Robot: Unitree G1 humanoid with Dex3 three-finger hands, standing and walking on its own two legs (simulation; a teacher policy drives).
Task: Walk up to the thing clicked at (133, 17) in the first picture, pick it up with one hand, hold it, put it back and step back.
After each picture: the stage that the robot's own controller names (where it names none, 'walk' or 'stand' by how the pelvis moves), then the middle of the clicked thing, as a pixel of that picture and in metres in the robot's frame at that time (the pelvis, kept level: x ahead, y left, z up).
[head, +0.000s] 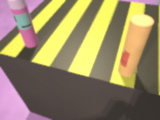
stand; (132, 49) +0.46 -0.17 +0.08
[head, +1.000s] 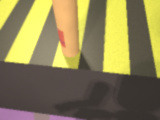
walk; (67, 26) +0.49 +0.08 +0.12
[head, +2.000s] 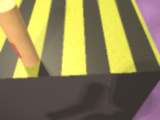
stand; (19, 38) +0.48 +0.24 +0.12
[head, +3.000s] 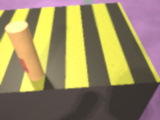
stand; (27, 54) +0.47 +0.23 +0.09
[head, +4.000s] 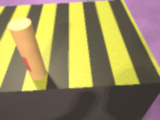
stand; (30, 52) +0.46 +0.22 +0.09
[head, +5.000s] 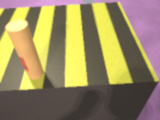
stand; (27, 53) +0.48 +0.23 +0.08
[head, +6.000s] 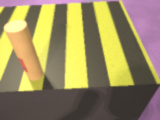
stand; (26, 53) +0.47 +0.23 +0.08
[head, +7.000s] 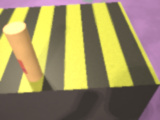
stand; (26, 55) +0.46 +0.23 +0.08
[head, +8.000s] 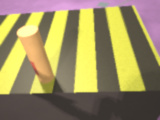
rise first; (38, 57) +0.46 +0.22 +0.09
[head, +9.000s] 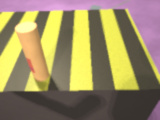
go down; (34, 54) +0.48 +0.21 +0.09
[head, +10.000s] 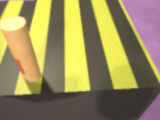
go down; (24, 54) +0.45 +0.21 +0.10
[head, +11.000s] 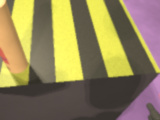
close in; (6, 40) +0.46 +0.21 +0.13
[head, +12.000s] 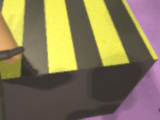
close; out of the picture +0.48 +0.23 +0.15
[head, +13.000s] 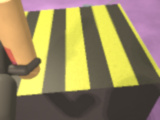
lift; (18, 41) +0.36 +0.18 +0.26
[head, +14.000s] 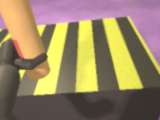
lift; (26, 36) +0.34 +0.17 +0.30
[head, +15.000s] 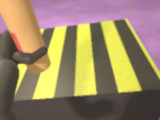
hold; (24, 28) +0.33 +0.15 +0.33
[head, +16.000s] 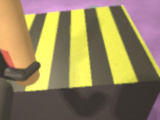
hold; (15, 43) +0.31 +0.17 +0.28
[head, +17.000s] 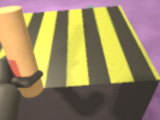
crouch; (21, 56) +0.34 +0.19 +0.21
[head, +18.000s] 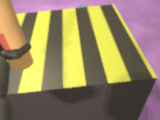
crouch; (8, 30) +0.42 +0.21 +0.25
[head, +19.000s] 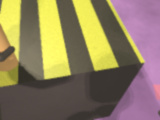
lower; out of the picture +0.49 +0.23 +0.14
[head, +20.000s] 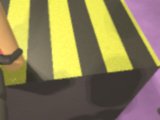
lower; (0, 34) +0.47 +0.23 +0.14
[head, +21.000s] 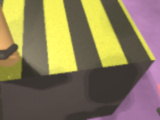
lower; out of the picture +0.49 +0.23 +0.15
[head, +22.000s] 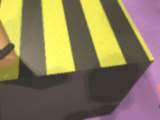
lower; out of the picture +0.49 +0.23 +0.15
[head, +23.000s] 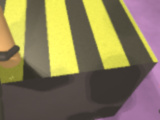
loosen; out of the picture +0.48 +0.23 +0.14
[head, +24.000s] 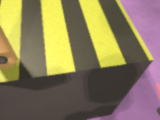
withdraw; out of the picture +0.47 +0.23 +0.14
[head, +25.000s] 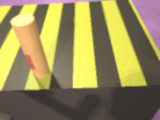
sink last; (33, 50) +0.46 +0.21 +0.12
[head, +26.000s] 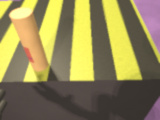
stand; (32, 43) +0.48 +0.23 +0.12
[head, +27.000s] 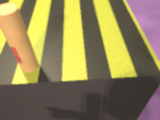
stand; (19, 42) +0.47 +0.23 +0.14
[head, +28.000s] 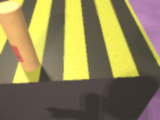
stand; (21, 41) +0.47 +0.22 +0.14
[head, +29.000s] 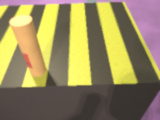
stand; (30, 49) +0.48 +0.22 +0.10
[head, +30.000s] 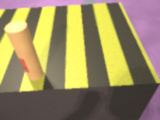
stand; (27, 54) +0.47 +0.23 +0.08
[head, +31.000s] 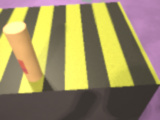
stand; (26, 55) +0.46 +0.23 +0.08
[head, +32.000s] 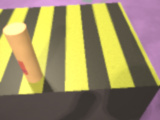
walk; (26, 56) +0.46 +0.23 +0.08
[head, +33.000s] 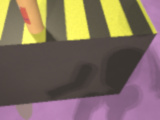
walk; (27, 3) +0.62 +0.21 +0.10
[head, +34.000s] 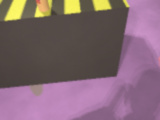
walk; out of the picture +0.94 +0.31 +0.10
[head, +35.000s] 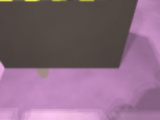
stand; out of the picture +1.12 +0.18 +0.11
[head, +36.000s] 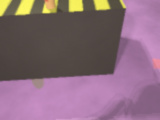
stand; out of the picture +1.09 +0.22 +0.08
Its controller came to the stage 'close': yes
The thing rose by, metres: 0.23
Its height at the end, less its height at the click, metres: +0.00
